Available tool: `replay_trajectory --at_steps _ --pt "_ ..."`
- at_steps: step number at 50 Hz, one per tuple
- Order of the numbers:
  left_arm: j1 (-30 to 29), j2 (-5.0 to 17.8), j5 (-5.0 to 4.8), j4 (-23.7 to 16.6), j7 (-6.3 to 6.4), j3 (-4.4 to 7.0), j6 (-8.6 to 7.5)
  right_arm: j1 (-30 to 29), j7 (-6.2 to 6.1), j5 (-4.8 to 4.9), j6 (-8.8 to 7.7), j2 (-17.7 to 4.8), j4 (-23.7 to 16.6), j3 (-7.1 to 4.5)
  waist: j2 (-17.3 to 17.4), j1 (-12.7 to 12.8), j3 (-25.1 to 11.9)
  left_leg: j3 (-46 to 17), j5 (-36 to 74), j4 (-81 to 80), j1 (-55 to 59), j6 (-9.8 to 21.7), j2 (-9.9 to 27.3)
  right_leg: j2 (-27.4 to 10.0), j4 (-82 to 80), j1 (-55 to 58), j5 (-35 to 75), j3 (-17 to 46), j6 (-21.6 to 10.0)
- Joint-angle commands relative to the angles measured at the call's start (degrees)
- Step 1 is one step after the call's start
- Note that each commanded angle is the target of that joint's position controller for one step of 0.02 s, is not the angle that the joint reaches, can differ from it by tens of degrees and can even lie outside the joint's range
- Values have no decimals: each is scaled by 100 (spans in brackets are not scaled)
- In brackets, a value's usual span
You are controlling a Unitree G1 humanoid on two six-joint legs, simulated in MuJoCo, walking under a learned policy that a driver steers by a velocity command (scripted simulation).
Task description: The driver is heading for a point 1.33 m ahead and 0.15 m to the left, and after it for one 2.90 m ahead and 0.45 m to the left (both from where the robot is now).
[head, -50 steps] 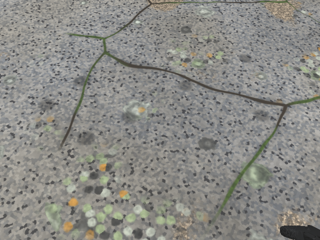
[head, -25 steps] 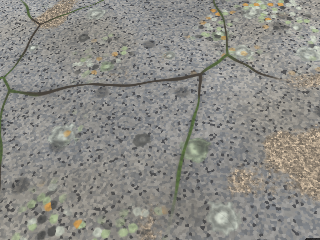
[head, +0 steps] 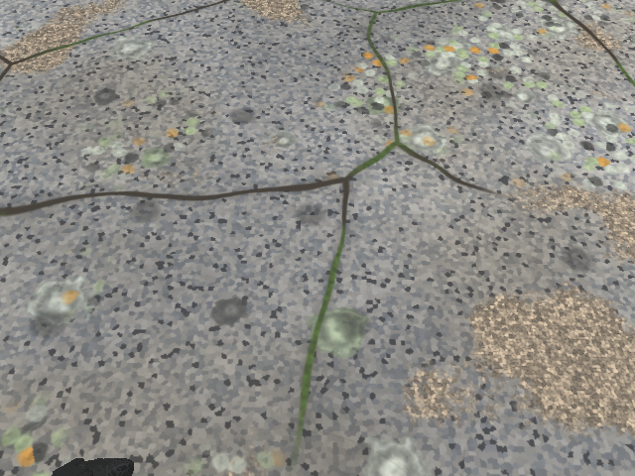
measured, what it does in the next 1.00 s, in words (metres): walks ahead: right foot, then left foot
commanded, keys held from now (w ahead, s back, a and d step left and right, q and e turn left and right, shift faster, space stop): q+shift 0.12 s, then w+q+shift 0.24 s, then w+e+shift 0.64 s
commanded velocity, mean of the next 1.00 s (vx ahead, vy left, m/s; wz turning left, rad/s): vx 0.65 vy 0.00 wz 0.07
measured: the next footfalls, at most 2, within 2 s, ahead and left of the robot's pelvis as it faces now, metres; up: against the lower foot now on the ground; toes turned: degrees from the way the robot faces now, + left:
right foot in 0.28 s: +0.10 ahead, -0.12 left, +0.00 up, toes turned +23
left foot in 0.68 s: +0.26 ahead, +0.23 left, +0.00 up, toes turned +17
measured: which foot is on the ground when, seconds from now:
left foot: down 0.00-0.28, up 0.30-0.66, down 0.68-1.00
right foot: up 0.00-0.26, down 0.28-0.68, up 0.70-1.00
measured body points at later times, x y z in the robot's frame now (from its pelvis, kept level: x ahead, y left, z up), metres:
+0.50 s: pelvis +0.10 +0.00 +0.02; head +0.12 -0.02 +0.46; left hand -0.01 +0.28 -0.08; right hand +0.40 -0.14 -0.06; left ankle +0.09 +0.17 -0.64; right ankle +0.06 -0.14 -0.73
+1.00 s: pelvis +0.40 +0.14 -0.01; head +0.42 +0.14 +0.44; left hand +0.60 +0.42 -0.08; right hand +0.39 -0.15 -0.13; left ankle +0.22 +0.22 -0.73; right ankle +0.58 +0.06 -0.66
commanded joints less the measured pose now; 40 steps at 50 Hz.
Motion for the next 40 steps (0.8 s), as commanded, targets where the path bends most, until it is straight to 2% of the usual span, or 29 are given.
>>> replay_trajectory --at_steps 1,2,4,6,7,9,11,13,14,15,16,17,18,19,20,22,24,25,27,29,31,32,33,34,35,36,37,38,40 --pt "-333 549 -83 -628 -25 245 -173 369 -113 -77 -162 -1172 -372 -327 952 28 -1008 -2797 3911 -1228 2052 1622 1741 154 2247 -1800 -855 543 242" --pt "-276 553 -107 -583 -46 255 -166 69 -156 35 -131 -1117 -452 -324 707 164 -895 -2458 3763 -1190 1948 1371 1505 56 2061 -1910 -482 552 278" --pt "-370 496 -101 -577 -54 266 -193 -314 -267 152 25 -974 -599 -300 703 271 -854 -2145 3405 -1224 1655 1066 1114 -11 1165 -1614 80 453 387" --pt "-336 363 -131 -517 -98 241 -237 -257 -323 102 168 -1049 -656 -354 829 231 -956 -2190 3370 -1170 1571 1028 970 149 499 -1294 325 340 480" --pt "-201 369 -162 -453 -139 237 -267 -152 -349 129 201 -1049 -654 -369 814 213 -1182 -2246 2144 -1285 1487 1017 894 154 90 -1023 463 326 461" --pt "-199 407 -255 -434 -269 245 -353 -129 -329 187 183 -1079 -741 -357 1111 127 -1025 -2620 -1024 -1744 760 1023 796 198 -698 -410 550 249 362" --pt "-18 568 -343 -403 -324 325 -475 -304 -266 133 129 -1112 -832 -324 1449 283 -698 -2923 -1798 -1912 -21 1001 745 229 -1220 299 529 191 289" --pt "549 678 -394 -194 -300 424 -616 -645 -238 144 103 -891 -993 -225 1264 677 -492 -2842 -1902 -1557 -833 717 492 34 -2263 1407 1344 163 177" --pt "1170 868 -386 16 -250 519 -657 -740 -235 127 73 -651 -1094 -144 982 927 -599 -2454 -1968 -805 -1630 394 206 -385 -2604 2478 1365 396 59" --pt "1703 1148 -286 62 -195 567 -680 -466 -199 74 41 -67 -1094 25 -133 924 -1004 -1450 -1844 1258 -2256 91 -393 -1665 -2909 3252 36 1878 -261" --pt "1435 1529 50 -16 -278 592 -730 -546 -167 213 -77 -167 -1525 25 -1153 596 -440 -1311 -1301 2290 -3618 76 -193 -2688 -3675 2725 -1935 4187 -906" --pt "974 1303 -10 -177 -262 547 -794 -585 -141 220 -125 -535 -1470 -32 -981 461 22 -1119 -809 2962 -3907 47 306 -2761 -3797 2336 -2242 4095 -1061" --pt "912 1037 254 -85 -238 383 -611 -1206 79 -516 38 -999 -1402 -197 -136 605 354 -688 -285 3134 -3864 2 132 -2571 -3851 1766 -2061 3244 -821" --pt "1097 957 225 -18 -255 331 -576 -1008 212 -529 58 -789 -1328 -161 -87 566 367 -803 73 3128 -3501 -33 125 -2133 -3855 1450 -1529 2614 -652" --pt "1284 893 168 118 -235 276 -611 -738 323 -499 45 -561 -1207 -96 -271 523 308 -853 430 3206 -3172 -40 41 -1819 -3889 1242 -1078 2152 -579" --pt "1572 920 102 355 -290 251 -714 -453 404 -423 26 -402 -1048 -27 -482 444 257 -958 791 3164 -2868 -44 -169 -1533 -3978 1053 -699 1727 -647" --pt "1794 949 7 519 -337 247 -753 -745 392 -423 -1 -502 -1090 -13 -504 462 313 -741 933 2733 -2964 -99 -116 -1497 -4057 1259 -389 1620 -858" --pt "1851 917 -37 587 -353 236 -742 -954 402 -456 -10 -549 -1132 16 -544 460 329 -295 1024 2332 -2949 -153 130 -1463 -4136 1377 -139 1545 -940" --pt "2065 813 -29 683 -364 211 -705 -1618 438 -391 -77 -374 -1259 144 -626 763 389 160 1066 1274 -2301 -269 244 -1308 -4181 1190 544 1285 -960" --pt "2276 1009 12 836 -334 261 -671 -1962 466 -287 -135 -231 -1366 224 -785 908 407 334 779 506 -1550 -235 151 -1379 -4168 1089 1155 1228 -989" --pt "2322 1231 -8 986 -317 316 -615 -1751 389 -280 -174 -329 -1333 197 -873 733 345 451 203 -82 -686 -116 -62 -1511 -3863 1067 2145 1257 -1020" --pt "2308 1256 -23 1047 -314 315 -610 -1304 290 -273 -213 -462 -1216 134 -834 481 122 472 114 -307 71 -38 -217 -1535 -3366 1025 3341 1220 -992" --pt "2159 1250 -76 1076 -322 303 -631 -296 155 -283 -277 -622 -899 40 -526 -75 -397 432 431 -640 1422 71 -297 -1299 -2170 769 4593 869 -895" --pt "1977 1188 -142 1002 -349 282 -697 814 0 -405 -350 -944 -625 -89 -185 -659 -1181 -2 183 -509 3210 203 239 -900 -562 -309 4137 588 -777" --pt "2011 394 -248 668 -357 91 -754 1751 -107 -583 -389 -1582 -562 -235 1300 -913 -2221 -2528 -2713 -1115 4809 495 2223 -254 1619 -2030 843 194 -601" --pt "1705 583 -244 504 -342 129 -713 1618 -107 -495 -365 -1573 -585 -208 1328 -806 -2140 -4333 -3765 -2159 3862 585 2684 -118 2504 -2502 258 464 -706" --pt "1455 651 -180 509 -348 168 -620 960 -116 -485 -337 -1132 -549 -89 933 -416 -1120 -3563 -3180 -2035 3072 523 2500 -457 2889 -2764 755 447 -715" --pt "1391 564 -115 566 -416 135 -574 688 -96 -429 -352 -746 -531 0 664 -233 -634 -2654 -2204 -2074 2431 494 2235 -717 2731 -2665 1123 326 -667" --pt "1482 414 -1 702 -534 126 -414 512 -110 -348 -396 -411 -394 101 897 98 -120 -1466 -1167 -2435 1681 368 1780 -944 2542 -2455 1319 212 -505"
